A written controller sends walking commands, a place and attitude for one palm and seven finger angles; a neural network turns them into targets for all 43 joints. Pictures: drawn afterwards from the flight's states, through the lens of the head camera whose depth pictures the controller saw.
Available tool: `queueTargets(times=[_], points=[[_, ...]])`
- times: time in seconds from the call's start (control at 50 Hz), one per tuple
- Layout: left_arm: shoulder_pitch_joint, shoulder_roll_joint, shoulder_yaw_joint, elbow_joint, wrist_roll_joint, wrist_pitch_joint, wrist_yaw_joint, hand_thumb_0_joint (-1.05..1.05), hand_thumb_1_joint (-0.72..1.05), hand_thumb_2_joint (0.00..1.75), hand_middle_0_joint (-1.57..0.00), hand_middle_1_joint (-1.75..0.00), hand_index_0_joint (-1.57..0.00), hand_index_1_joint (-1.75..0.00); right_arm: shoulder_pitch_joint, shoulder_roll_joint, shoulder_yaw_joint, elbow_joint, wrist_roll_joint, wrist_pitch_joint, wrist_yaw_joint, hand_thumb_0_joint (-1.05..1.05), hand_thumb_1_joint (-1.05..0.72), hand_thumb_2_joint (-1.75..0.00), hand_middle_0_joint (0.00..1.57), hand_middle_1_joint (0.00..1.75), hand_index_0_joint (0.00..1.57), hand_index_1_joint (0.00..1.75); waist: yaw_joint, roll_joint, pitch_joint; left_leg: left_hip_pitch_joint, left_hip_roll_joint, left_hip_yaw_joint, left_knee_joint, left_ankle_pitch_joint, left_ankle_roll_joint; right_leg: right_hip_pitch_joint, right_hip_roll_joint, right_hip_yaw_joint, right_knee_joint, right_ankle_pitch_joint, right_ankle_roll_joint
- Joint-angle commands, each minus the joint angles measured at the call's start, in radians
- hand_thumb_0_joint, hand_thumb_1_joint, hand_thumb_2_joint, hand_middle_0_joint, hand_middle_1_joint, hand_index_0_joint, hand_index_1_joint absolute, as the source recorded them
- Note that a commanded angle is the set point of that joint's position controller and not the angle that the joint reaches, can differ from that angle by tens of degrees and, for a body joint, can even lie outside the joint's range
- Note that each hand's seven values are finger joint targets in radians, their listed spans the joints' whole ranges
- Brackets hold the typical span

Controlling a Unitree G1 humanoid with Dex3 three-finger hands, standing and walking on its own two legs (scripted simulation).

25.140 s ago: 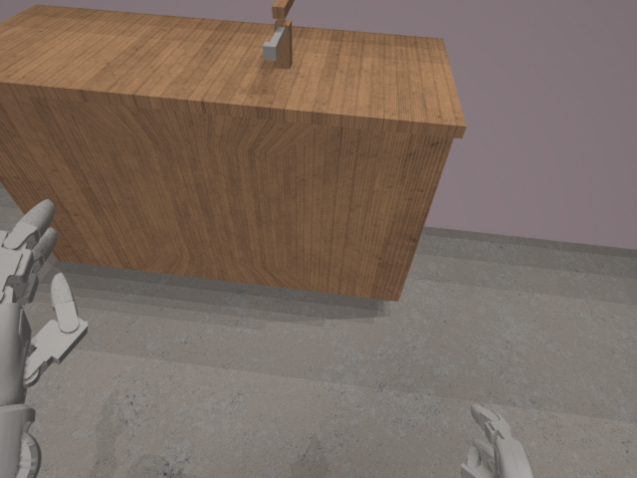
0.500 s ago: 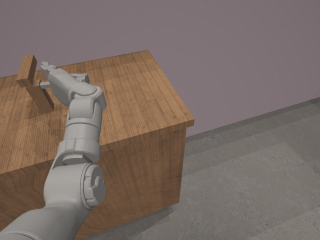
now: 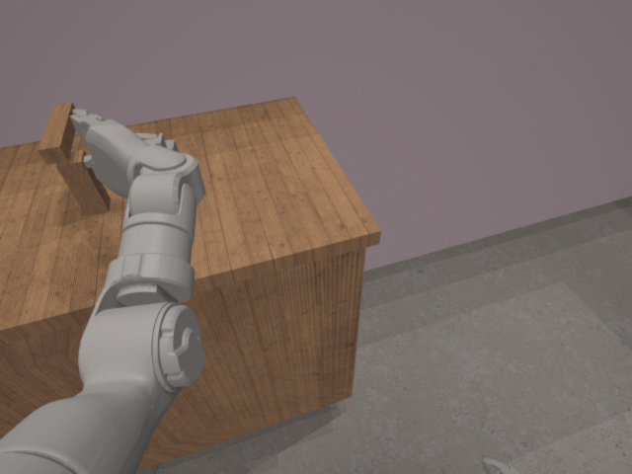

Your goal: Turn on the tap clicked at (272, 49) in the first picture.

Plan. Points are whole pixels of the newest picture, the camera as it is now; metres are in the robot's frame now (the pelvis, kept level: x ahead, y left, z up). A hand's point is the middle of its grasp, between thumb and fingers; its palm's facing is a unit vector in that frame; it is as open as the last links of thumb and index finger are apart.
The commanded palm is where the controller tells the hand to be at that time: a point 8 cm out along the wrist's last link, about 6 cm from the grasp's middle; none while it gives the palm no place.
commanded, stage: lift the hand up off the lever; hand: left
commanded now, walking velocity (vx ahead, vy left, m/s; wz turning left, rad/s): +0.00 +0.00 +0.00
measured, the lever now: (168, 152) +0.55 +0.26 +0.14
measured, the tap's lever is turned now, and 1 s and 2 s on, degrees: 81 81 81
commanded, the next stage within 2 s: draw the hand back beside the body in 0.02 s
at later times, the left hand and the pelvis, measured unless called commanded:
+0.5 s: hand (134, 207) +0.36 +0.22 +0.20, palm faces +0.35 -0.92 -0.15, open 7.7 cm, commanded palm +0.33 +0.25 +0.21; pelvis +0.00 +0.02 +0.01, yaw -5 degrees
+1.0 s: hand (88, 270) +0.27 +0.24 +0.19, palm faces +0.33 -0.91 -0.24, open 7.5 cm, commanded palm +0.23 +0.28 +0.19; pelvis -0.01 +0.03 +0.01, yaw -4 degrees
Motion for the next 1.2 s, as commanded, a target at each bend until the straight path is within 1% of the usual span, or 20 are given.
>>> queueTargets(times=[0.0, 0.1, 0.12, 0.14, 0.22, 0.24, 0.3, 0.32, 0.34, 0.38, 0.42, 0.46, 0.54, 0.58, 0.66, 0.74, 0.78, 0.86, 1.02, 1.18], points=[[-0.544, 0.237, -0.02, -0.212, 0.044, -0.082, 0.008, 0.0, 0.9, 0.9, -0.15, -0.15, -0.15, -0.15, -0.048, -0.105, -0.03, -0.112, 0.001, -0.033, -0.007, 0.0, -0.9, -0.9, 0.2, 0.3, 0.2, 0.3, -0.014, -0.084, -0.311, 0.092, -0.023, 0.092, -0.011, 0.201, 0.049, 0.127, -0.054, 0.015, -0.069, 0.339, 0.053], [-0.521, 0.235, -0.023, -0.21, 0.044, -0.085, -0.001, 0.0, 0.9, 0.9, -0.15, -0.15, -0.15, -0.15, -0.037, -0.109, -0.035, -0.118, 0.002, -0.031, -0.007, 0.0, -0.9, -0.9, 0.2, 0.3, 0.2, 0.3, -0.019, -0.076, -0.31, 0.097, -0.019, 0.096, -0.01, 0.213, 0.051, 0.125, -0.049, 0.01, -0.066, 0.343, 0.05], [-0.438, 0.201, -0.187, -0.33, 0.067, -0.099, -0.17, 0.0, 0.9, 0.9, -0.15, -0.15, -0.15, -0.15, -0.018, -0.14, -0.046, -0.138, 0.006, -0.008, -0.025, 0.0, -0.9, -0.9, 0.2, 0.3, 0.2, 0.3, -0.049, -0.115, -0.337, 0.154, -0.025, 0.106, -0.006, 0.28, 0.062, 0.163, -0.039, 0.024, -0.033, 0.463, 0.044], [-0.382, 0.252, -0.13, -0.368, 0.039, -0.111, -0.252, 0.0, 0.9, 0.9, -0.15, -0.16, -0.15, -0.16, -0.01, -0.139, -0.054, -0.167, 0.021, -0.004, -0.041, 0.0, -0.9, -0.9, 0.2, 0.3, 0.2, 0.3, -0.025, -0.065, -0.379, 0.198, -0.026, 0.111, -0.006, 0.321, 0.069, 0.201, -0.037, 0.025, -0.042, 0.509, 0.039], [-0.117, 0.268, -0.118, -0.477, -0.076, -0.152, -0.477, 0.0, 0.9, 0.9, -0.16, -0.17, -0.16, -0.17, -0.013, -0.122, -0.027, -0.214, 0.053, 0.004, -0.068, 0.0, -0.9, -0.9, 0.2, 0.3, 0.2, 0.3, 0.021, -0.139, -0.319, 0.225, -0.016, 0.104, -0.054, 0.331, 0.073, 0.283, -0.032, 0.035, -0.071, 0.602, 0.054], [-0.031, 0.278, -0.105, -0.51, -0.116, -0.169, -0.541, 0.0, 0.9, 0.9, -0.16, -0.17, -0.16, -0.17, -0.022, -0.12, -0.023, -0.227, 0.062, 0.01, -0.075, 0.0, -0.9, -0.9, 0.2, 0.3, 0.2, 0.3, 0.043, -0.106, -0.299, 0.24, -0.016, 0.104, -0.071, 0.328, 0.072, 0.306, -0.028, 0.035, -0.081, 0.587, 0.047], [0.101, 0.312, -0.025, -0.674, -0.183, -0.157, -0.569, 0.0, 0.9, 0.9, -0.16, -0.18, -0.16, -0.18, -0.086, -0.094, -0.004, -0.272, 0.08, 0.0, -0.081, 0.0, -0.9, -0.9, 0.2, 0.3, 0.2, 0.3, 0.097, -0.082, -0.241, 0.247, -0.011, 0.115, -0.094, 0.303, 0.069, 0.321, -0.022, 0.035, -0.114, 0.519, 0.049], [0.261, 0.502, -0.005, -0.675, -0.16, -0.272, -0.619, 0.0, 0.9, 0.9, -0.16, -0.18, -0.16, -0.18, -0.067, -0.13, -0.013, -0.271, 0.066, -0.014, -0.05, 0.0, -0.9, -0.9, 0.2, 0.3, 0.2, 0.3, 0.049, -0.068, -0.125, 0.246, -0.001, 0.126, -0.124, 0.262, 0.063, 0.251, -0.033, 0.042, -0.139, 0.502, 0.063], [0.313, 0.509, 0.01, -0.702, -0.162, -0.34, -0.647, 0.0, 0.9, 0.9, -0.16, -0.19, -0.16, -0.19, -0.075, -0.129, -0.015, -0.282, 0.066, -0.019, -0.04, 0.0, -0.9, -0.9, 0.2, 0.3, 0.2, 0.3, 0.073, -0.008, -0.117, 0.24, -0.01, 0.128, -0.131, 0.261, 0.059, 0.262, -0.024, 0.037, -0.14, 0.441, 0.047], [0.311, 0.452, -0.057, -0.812, -0.169, -0.424, -0.677, 0.0, 0.9, 0.9, -0.16, -0.19, -0.16, -0.19, -0.119, -0.113, -0.008, -0.311, 0.07, -0.042, -0.034, 0.0, -0.9, -0.9, 0.2, 0.3, 0.2, 0.3, 0.053, -0.05, -0.082, 0.253, -0.013, 0.134, -0.141, 0.237, 0.061, 0.236, -0.014, 0.044, -0.166, 0.387, 0.048], [0.309, 0.443, -0.074, -0.909, -0.166, -0.492, -0.693, 0.0, 0.9, 0.9, -0.17, -0.2, -0.17, -0.2, -0.134, -0.114, -0.014, -0.328, 0.069, -0.067, -0.03, 0.0, -0.9, -0.9, 0.2, 0.3, 0.2, 0.3, 0.043, -0.045, -0.104, 0.29, -0.011, 0.134, -0.144, 0.242, 0.061, 0.221, -0.006, 0.049, -0.177, 0.366, 0.047], [0.274, 0.395, -0.133, -0.953, -0.159, -0.534, -0.699, 0.0, 0.9, 0.9, -0.17, -0.2, -0.17, -0.2, -0.139, -0.114, -0.013, -0.325, 0.07, -0.089, -0.028, 0.0, -0.9, -0.9, 0.2, 0.3, 0.2, 0.3, 0.02, 0.045, -0.079, 0.336, -0.01, 0.13, -0.148, 0.2, 0.055, 0.157, 0.002, 0.053, -0.195, 0.281, 0.042], [0.259, 0.297, -0.239, -0.9, -0.145, -0.58, -0.701, 0.0, 0.9, 0.9, -0.17, -0.22, -0.17, -0.22, -0.129, -0.112, -0.013, -0.301, 0.073, -0.115, -0.034, 0.0, -0.9, -0.9, 0.2, 0.3, 0.2, 0.3, -0.009, 0.041, -0.029, 0.362, -0.016, 0.112, -0.17, 0.069, 0.056, 0.083, 0.015, 0.047, -0.228, 0.148, 0.038], [0.314, 0.28, -0.254, -0.859, -0.146, -0.592, -0.701, 0.0, 0.9, 0.9, -0.17, -0.22, -0.17, -0.22, -0.129, -0.112, -0.007, -0.295, 0.072, -0.117, -0.038, 0.0, -0.9, -0.9, 0.2, 0.3, 0.2, 0.3, -0.005, 0.007, -0.012, 0.348, -0.022, 0.096, -0.191, 0.004, 0.057, 0.085, 0.016, 0.045, -0.235, 0.105, 0.037], [0.456, 0.286, -0.231, -0.838, -0.149, -0.605, -0.711, 0.0, 0.9, 0.9, -0.18, -0.23, -0.18, -0.23, -0.142, -0.106, 0.001, -0.302, 0.069, -0.103, -0.04, 0.0, -0.9, -0.9, 0.2, 0.3, 0.2, 0.3, 0.022, -0.02, -0.038, 0.349, -0.022, 0.086, -0.217, 0.0, 0.053, 0.138, 0.012, 0.037, -0.24, 0.098, 0.033], [0.606, 0.392, -0.096, -0.907, -0.158, -0.61, -0.715, 0.0, 0.9, 0.9, -0.18, -0.25, -0.18, -0.25, -0.157, -0.103, 0.006, -0.317, 0.058, -0.083, -0.038, 0.0, -0.9, -0.9, 0.2, 0.3, 0.2, 0.3, 0.063, -0.04, -0.081, 0.346, -0.017, 0.092, -0.22, 0.113, 0.049, 0.231, 0.011, 0.032, -0.246, 0.188, 0.03], [0.654, 0.397, -0.072, -0.984, -0.165, -0.611, -0.721, 0.0, 0.9, 0.9, -0.18, -0.25, -0.18, -0.25, -0.169, -0.088, 0.01, -0.334, 0.055, -0.074, -0.036, 0.0, -0.9, -0.9, 0.2, 0.3, 0.2, 0.3, 0.071, -0.034, -0.082, 0.34, -0.015, 0.103, -0.219, 0.157, 0.047, 0.266, 0.006, 0.036, -0.246, 0.238, 0.031], [0.734, 0.365, -0.089, -1.088, -0.162, -0.612, -0.732, 0.0, 0.9, 0.9, -0.19, -0.26, -0.19, -0.26, -0.181, -0.076, 0.013, -0.349, 0.052, -0.074, -0.031, 0.0, -0.9, -0.9, 0.2, 0.3, 0.2, 0.3, 0.065, 0.067, -0.023, 0.343, -0.01, 0.106, -0.227, 0.162, 0.037, 0.244, 0.007, 0.037, -0.26, 0.224, 0.029], [0.935, 0.32, -0.113, -1.167, -0.155, -0.62, -0.73, 0.0, 0.9, 0.9, -0.2, -0.29, -0.2, -0.29, -0.162, -0.092, -0.006, -0.34, 0.048, -0.102, -0.023, 0.0, -0.9, -0.9, 0.2, 0.3, 0.2, 0.3, 0.058, -0.017, 0.006, 0.356, -0.009, 0.102, -0.221, 0.171, 0.045, 0.228, 0.012, 0.032, -0.269, 0.217, 0.034], [1.157, 0.346, -0.053, -1.266, -0.153, -0.635, -0.723, 0.0, 0.9, 0.9, -0.2, -0.3, -0.2, -0.3, -0.158, -0.087, -0.015, -0.337, 0.041, -0.119, -0.022, 0.0, -0.9, -0.9, 0.2, 0.3, 0.2, 0.3, 0.074, 0.005, 0.019, 0.344, -0.016, 0.108, -0.206, 0.199, 0.044, 0.247, 0.003, 0.032, -0.264, 0.242, 0.037]])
